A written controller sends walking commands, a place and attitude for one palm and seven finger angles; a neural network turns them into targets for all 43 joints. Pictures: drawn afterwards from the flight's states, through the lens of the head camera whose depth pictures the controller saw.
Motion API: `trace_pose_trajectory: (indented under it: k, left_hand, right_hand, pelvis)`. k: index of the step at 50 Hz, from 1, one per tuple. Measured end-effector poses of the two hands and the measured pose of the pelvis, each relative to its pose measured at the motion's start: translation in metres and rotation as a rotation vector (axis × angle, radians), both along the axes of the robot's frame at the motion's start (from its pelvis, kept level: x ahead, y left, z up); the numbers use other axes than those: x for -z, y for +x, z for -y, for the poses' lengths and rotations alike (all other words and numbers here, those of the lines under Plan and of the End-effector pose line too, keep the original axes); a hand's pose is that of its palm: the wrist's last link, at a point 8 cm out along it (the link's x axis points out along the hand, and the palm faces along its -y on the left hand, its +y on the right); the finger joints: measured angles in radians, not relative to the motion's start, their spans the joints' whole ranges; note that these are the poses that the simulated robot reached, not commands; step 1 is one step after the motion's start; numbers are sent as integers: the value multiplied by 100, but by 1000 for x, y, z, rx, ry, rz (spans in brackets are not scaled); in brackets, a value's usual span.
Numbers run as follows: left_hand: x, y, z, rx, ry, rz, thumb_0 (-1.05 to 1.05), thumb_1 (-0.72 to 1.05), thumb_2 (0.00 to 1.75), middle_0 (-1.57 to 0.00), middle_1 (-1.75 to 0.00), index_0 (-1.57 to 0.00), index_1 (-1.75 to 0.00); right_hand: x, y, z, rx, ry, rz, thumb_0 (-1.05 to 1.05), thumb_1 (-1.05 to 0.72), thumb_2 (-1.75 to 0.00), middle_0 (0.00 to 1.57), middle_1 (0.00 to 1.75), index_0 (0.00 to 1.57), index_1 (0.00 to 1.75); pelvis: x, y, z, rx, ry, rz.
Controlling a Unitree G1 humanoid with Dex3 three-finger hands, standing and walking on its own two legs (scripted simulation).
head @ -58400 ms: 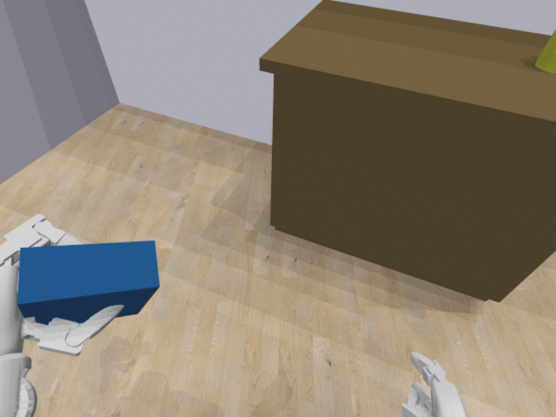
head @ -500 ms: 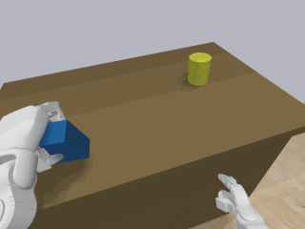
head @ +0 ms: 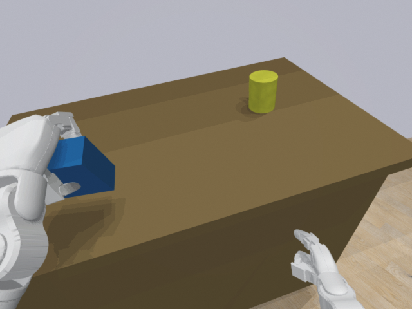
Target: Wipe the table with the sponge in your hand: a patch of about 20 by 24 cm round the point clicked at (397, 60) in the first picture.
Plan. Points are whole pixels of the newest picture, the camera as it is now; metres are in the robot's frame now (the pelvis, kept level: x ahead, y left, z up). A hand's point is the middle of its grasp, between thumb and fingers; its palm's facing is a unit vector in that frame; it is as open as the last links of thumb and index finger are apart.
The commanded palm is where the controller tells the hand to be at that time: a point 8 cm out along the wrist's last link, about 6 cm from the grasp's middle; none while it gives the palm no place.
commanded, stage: lift the sponge slowly off the table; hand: left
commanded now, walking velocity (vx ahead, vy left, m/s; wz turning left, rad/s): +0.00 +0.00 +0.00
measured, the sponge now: (67, 175) +0.24 +0.29 +0.19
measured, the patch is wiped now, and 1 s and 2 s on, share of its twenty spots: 1.00 1.00 1.00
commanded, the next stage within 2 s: bring the sponge back beside the body in 0.52 s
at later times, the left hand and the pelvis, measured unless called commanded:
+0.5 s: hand (46, 149) +0.24 +0.29 +0.25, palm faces +0.29 -0.08 -0.95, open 8.9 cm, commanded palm +0.18 +0.29 +0.31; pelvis -0.02 -0.01 +0.00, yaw +1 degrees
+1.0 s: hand (54, 157) +0.23 +0.28 +0.24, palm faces +0.28 -0.13 -0.95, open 8.9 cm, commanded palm +0.17 +0.29 +0.31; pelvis -0.01 +0.00 +0.00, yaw +0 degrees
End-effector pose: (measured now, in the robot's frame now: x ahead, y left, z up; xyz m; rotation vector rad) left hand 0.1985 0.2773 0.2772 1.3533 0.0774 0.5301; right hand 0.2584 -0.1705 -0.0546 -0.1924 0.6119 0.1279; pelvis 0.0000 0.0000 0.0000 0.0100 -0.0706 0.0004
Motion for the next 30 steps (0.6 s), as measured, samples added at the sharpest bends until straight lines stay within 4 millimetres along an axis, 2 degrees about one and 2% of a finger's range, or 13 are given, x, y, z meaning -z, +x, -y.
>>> trace_pose_trajectory:
  k: [10, 21, 30]
  left_hand:
    - [1, -5, 5, 3, -2, -31, -1, -44, 108, -79, -140, -88, -144]
    - [-22, 2, -10, -65, 36, -9, -1, -44, 108, -80, -140, -88, -144]
    - [-8, 11, -4, -17, 19, -84, -1, -44, 108, -79, -140, -87, -144]
  right_hand:
    - [-2, -1, 6, -10, -21, 22, 1, -90, -90, 20, 30, 20, 30]
    - [-4, -7, 11, 5, -14, 35, 1, -90, -90, 20, 30, 20, 30]
    - [-1, -10, 13, 14, -30, 39, 1, -90, -90, 20, 30, 20, 30]
  pelvis:
    - [1, -9, 6, -12, 6, 5]
    - [1, -15, 11, -11, 7, 8]
    - [2, -17, 8, -18, 8, 2]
